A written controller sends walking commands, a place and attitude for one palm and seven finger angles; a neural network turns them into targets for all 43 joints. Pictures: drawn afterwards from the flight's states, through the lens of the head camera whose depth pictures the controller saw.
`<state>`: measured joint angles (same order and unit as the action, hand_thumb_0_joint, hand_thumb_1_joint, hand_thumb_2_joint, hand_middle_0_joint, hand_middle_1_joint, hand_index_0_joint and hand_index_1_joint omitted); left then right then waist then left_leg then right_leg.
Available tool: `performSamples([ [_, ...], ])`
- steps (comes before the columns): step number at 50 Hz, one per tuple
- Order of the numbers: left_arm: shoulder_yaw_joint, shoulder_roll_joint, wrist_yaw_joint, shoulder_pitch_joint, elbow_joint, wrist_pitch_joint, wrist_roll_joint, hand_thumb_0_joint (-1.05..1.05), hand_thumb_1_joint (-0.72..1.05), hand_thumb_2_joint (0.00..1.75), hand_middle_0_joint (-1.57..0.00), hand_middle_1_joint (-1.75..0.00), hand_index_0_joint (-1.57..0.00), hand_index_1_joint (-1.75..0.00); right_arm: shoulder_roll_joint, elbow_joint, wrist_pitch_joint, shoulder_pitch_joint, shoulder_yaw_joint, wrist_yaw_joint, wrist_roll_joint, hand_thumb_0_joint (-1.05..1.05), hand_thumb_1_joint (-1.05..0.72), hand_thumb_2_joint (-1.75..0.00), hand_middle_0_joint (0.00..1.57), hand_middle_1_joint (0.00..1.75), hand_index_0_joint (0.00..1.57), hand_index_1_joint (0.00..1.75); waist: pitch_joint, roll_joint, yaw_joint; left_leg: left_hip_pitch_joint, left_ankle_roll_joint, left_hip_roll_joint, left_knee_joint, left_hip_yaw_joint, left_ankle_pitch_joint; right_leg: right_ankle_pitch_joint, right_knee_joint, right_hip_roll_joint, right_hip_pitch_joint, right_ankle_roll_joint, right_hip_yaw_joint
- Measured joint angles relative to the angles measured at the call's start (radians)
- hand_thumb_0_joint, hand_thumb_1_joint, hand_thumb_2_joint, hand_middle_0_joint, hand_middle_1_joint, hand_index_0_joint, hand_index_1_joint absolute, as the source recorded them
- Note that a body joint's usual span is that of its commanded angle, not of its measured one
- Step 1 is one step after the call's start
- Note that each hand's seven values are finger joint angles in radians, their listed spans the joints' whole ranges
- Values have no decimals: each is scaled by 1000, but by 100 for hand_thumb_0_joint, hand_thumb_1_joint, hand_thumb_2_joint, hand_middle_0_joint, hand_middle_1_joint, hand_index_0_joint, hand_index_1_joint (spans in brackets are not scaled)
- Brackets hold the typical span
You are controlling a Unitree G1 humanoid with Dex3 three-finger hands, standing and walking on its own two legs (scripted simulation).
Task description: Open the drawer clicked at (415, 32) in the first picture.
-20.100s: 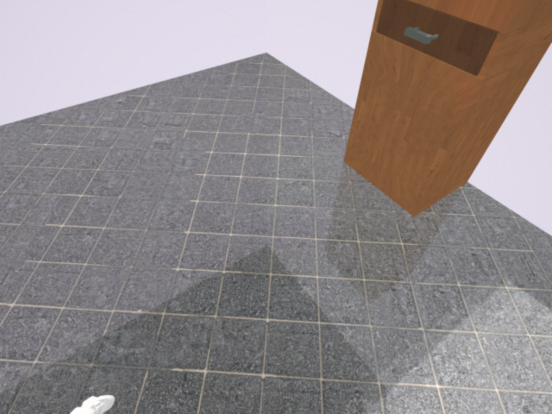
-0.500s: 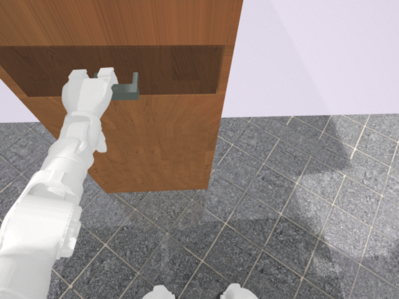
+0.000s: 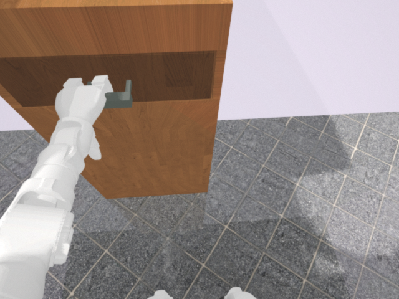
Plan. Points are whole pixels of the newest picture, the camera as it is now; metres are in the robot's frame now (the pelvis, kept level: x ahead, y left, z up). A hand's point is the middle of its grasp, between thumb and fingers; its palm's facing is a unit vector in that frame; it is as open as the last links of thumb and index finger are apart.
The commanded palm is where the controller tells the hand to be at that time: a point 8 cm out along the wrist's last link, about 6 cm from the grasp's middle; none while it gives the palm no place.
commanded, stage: close the thumb around the handle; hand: left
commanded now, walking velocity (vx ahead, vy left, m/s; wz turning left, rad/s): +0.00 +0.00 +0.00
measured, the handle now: (108, 92) +0.54 +0.18 +0.05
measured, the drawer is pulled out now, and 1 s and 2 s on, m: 0.00 0.00 0.02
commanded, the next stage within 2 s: pull the drawer open in 0.76 s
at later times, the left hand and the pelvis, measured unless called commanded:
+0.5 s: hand (92, 119) +0.49 +0.21 +0.03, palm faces -0.07 -0.04 -1.00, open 8.8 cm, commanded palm +0.47 +0.21 +0.08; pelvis +0.00 +0.00 +0.00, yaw +0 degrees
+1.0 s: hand (92, 119) +0.49 +0.21 +0.03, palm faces -0.07 -0.05 -1.00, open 5.8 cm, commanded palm +0.45 +0.21 +0.08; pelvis +0.00 +0.01 +0.00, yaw -1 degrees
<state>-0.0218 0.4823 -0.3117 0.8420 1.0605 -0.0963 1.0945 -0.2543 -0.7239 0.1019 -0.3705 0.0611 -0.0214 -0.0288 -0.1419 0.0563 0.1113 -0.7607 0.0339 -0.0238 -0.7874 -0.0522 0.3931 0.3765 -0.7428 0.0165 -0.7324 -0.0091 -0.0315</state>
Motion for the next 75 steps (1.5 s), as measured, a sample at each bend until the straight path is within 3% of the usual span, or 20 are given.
performSamples([
  [7,-7,-22,-12,0,12,46,0,0,-47,30,-32,-120,-29,-121,-10,-6,7,12,7,7,1,0,-91,-89,21,30,21,30,-3,-1,1,15,1,1,10,0,-1,-3,12,0,16,1,1],
  [12,-15,-22,2,2,21,63,-5,0,-35,36,-33,-122,-30,-122,-9,1,9,20,6,4,5,0,-91,-89,21,30,21,30,0,-4,6,35,1,1,24,-2,-6,-9,26,0,35,2,3],
  [23,-6,-5,20,0,12,31,-4,0,16,58,-37,-127,-32,-127,-4,11,7,17,-1,-3,6,0,-91,-89,21,30,21,30,3,-7,6,33,4,1,24,-8,-8,-11,25,0,30,4,9],
  [35,-19,-17,-6,14,24,46,0,0,73,82,-41,-133,-37,-134,0,-3,5,6,2,5,5,0,-91,-89,21,30,21,30,1,-1,3,18,7,4,11,-5,-3,-7,15,-2,19,7,7],
  [48,-11,-14,7,11,21,58,-8,1,74,80,-42,-135,-34,-135,-2,4,6,5,3,6,5,0,-91,-89,21,30,21,30,1,-4,10,21,7,1,15,-9,-7,-15,22,0,21,7,11],
  [61,0,-54,8,-191,-195,82,-30,2,78,80,-42,-135,-27,-135,4,18,24,7,17,23,12,1,-91,-89,21,30,21,30,-11,4,-21,95,7,-1,56,-25,2,-11,64,5,88,11,31],
  [67,-41,-76,-15,-109,-115,70,3,1,74,82,-42,-135,-31,-135,6,-6,16,51,11,16,4,0,-91,-89,21,30,21,30,0,-1,-38,86,3,11,43,5,3,3,47,-7,90,7,1],
  [75,-46,-59,3,-40,-25,74,-7,0,72,81,-42,-135,-35,-135,4,11,5,78,10,6,3,0,-91,-89,21,30,21,30,6,1,-27,71,-3,11,39,13,-10,-3,35,-7,73,0,-7],
])
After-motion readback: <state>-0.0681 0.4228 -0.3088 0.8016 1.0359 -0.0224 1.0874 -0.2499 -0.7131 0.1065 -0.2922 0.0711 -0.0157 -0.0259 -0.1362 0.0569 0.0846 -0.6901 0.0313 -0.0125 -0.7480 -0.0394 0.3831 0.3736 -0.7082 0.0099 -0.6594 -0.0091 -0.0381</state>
